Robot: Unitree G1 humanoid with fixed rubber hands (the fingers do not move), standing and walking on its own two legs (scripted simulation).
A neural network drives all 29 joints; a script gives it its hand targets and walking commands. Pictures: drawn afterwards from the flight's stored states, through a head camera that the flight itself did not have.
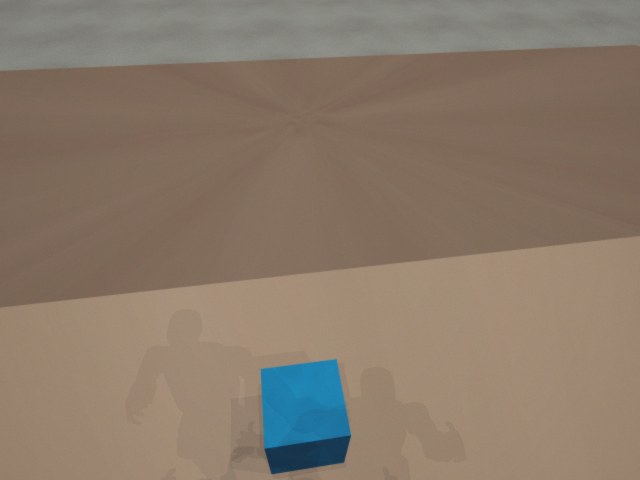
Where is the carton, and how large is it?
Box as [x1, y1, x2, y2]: [261, 359, 350, 473]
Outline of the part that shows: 336,359 261,369 264,448 271,473 343,462 350,437 350,432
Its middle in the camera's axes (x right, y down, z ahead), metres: -0.05 +0.49 +1.09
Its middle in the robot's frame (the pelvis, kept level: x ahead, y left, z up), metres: +0.44 +0.03 -0.66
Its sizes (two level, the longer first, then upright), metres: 0.210 0.200 0.250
